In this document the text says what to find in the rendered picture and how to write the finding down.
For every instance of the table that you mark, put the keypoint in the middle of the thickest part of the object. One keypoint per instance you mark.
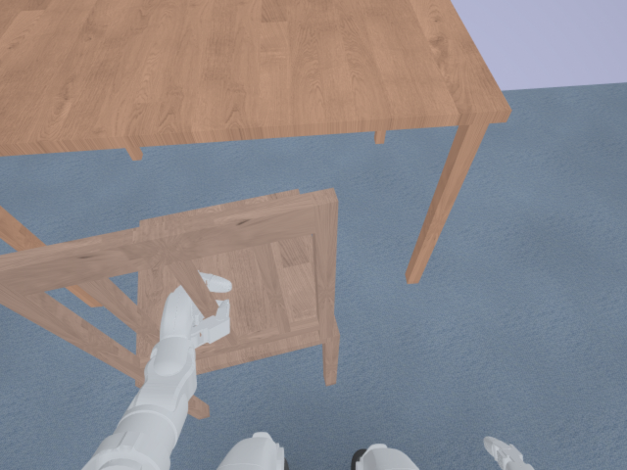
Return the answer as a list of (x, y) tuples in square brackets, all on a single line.
[(83, 75)]

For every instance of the chair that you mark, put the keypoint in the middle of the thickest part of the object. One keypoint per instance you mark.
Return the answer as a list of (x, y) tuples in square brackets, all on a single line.
[(283, 281)]

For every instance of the robot left hand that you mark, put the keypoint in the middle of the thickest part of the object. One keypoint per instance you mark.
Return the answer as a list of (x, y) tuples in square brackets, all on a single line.
[(181, 314)]

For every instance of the robot left forearm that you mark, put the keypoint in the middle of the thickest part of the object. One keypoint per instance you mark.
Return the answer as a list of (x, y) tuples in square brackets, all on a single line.
[(150, 427)]

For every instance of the robot left shin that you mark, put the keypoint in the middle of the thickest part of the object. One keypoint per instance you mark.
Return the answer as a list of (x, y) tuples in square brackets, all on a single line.
[(262, 434)]

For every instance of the robot right hand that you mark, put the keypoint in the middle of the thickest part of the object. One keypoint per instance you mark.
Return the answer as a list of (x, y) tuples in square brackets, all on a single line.
[(507, 456)]

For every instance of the robot shin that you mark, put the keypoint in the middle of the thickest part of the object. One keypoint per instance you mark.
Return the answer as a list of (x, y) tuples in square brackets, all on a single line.
[(262, 434), (374, 446)]

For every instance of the robot right shin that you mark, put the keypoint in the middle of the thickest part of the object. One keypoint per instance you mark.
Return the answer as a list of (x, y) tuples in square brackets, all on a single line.
[(374, 446)]

